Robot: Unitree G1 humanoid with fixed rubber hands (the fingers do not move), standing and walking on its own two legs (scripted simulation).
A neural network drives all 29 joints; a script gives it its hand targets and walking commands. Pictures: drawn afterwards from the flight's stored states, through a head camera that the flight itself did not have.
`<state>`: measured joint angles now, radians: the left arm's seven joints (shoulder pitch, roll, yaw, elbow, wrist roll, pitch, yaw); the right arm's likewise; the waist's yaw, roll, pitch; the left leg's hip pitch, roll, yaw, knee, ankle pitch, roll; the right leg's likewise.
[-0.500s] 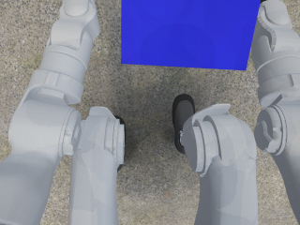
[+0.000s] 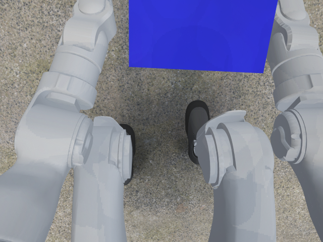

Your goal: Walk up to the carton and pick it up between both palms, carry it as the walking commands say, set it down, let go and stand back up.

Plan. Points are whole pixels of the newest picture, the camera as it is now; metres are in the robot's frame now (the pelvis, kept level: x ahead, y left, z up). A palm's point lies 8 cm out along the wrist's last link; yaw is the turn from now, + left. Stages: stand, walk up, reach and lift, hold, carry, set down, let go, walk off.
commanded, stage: reach and lift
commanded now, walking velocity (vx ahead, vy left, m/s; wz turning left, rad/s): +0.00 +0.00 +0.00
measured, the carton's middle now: out of the picture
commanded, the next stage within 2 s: none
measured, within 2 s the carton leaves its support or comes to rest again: leaves its support in 0.86 s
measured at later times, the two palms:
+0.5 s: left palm out of the picture +0.55 +0.04 -0.18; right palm out of the picture +0.52 -0.24 -0.19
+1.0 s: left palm out of the picture +0.55 +0.05 -0.16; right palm out of the picture +0.52 -0.23 -0.18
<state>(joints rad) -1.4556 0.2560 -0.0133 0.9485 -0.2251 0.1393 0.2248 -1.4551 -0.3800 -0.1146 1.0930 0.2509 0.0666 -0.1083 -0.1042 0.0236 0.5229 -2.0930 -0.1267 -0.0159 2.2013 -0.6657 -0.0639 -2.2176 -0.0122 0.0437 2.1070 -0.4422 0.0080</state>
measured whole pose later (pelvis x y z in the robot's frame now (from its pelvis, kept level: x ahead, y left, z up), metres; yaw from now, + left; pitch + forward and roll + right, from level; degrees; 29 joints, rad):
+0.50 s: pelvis +0.00 +0.00 +0.00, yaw +1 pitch +31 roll +2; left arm -1.52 0.18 0.11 1.05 -0.12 0.13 0.24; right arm -1.54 -0.37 -0.07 1.20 0.24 0.08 -0.14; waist -0.11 0.04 0.52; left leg -2.10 -0.15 -0.03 2.21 -0.65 -0.08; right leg -2.21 -0.01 0.04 2.12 -0.44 0.01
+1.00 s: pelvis +0.00 +0.00 +0.00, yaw +1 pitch +29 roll +2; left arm -1.44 0.15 0.17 0.84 -0.12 0.28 0.25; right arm -1.45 -0.34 -0.14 0.96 0.14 0.27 -0.14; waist -0.11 0.08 0.53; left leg -2.07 -0.18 -0.02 2.22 -0.67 -0.07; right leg -2.17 0.01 0.07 2.14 -0.47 0.04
